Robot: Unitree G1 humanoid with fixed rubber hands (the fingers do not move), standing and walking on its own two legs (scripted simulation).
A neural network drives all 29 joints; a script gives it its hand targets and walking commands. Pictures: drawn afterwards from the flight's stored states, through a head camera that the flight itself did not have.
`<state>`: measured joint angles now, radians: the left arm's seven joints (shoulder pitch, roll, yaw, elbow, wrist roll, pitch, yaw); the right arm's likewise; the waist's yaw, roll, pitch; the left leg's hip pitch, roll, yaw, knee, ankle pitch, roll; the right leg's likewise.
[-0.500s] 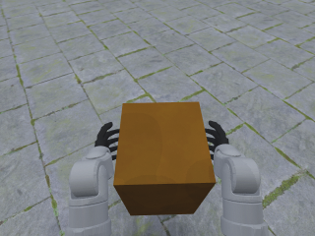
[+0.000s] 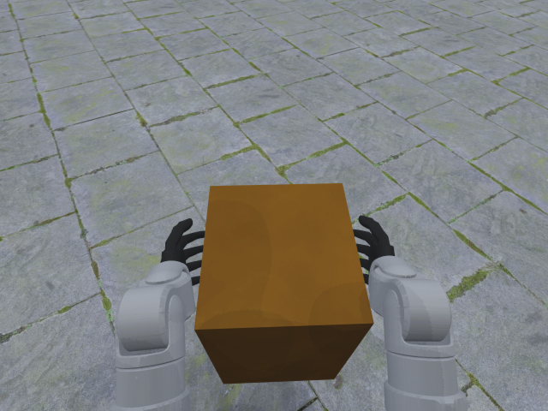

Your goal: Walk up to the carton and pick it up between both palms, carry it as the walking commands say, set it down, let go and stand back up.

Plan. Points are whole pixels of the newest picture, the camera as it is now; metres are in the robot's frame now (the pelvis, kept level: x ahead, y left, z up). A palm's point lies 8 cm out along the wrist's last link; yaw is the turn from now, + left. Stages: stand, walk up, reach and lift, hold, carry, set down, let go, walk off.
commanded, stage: carry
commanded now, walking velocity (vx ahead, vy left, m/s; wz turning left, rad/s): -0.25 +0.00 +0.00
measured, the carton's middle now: (277, 291) +0.29 +0.02 +0.02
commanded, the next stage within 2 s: none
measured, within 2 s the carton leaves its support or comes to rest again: neither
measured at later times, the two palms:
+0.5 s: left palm out of the picture +0.07 +0.15 +0.07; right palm out of the picture +0.08 -0.12 +0.08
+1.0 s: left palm out of the picture -0.13 +0.09 +0.09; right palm out of the picture -0.15 -0.18 +0.08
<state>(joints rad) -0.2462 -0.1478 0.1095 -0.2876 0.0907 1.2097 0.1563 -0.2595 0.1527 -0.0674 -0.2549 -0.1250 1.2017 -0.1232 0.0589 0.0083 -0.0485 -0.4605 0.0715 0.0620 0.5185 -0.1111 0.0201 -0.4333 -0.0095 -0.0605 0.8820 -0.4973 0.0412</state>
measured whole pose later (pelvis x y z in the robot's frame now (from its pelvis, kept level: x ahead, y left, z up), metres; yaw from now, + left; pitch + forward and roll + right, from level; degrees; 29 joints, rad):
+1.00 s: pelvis -0.42 -0.02 +0.00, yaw -1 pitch +3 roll +2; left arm -0.26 -0.15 0.09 -0.25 0.11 1.20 0.13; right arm -0.25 0.15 -0.09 -0.28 -0.10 1.22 -0.15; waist -0.05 -0.01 -0.04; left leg -0.49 0.01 0.05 0.96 -0.48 -0.06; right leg -0.43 -0.06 -0.05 0.53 -0.15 -0.02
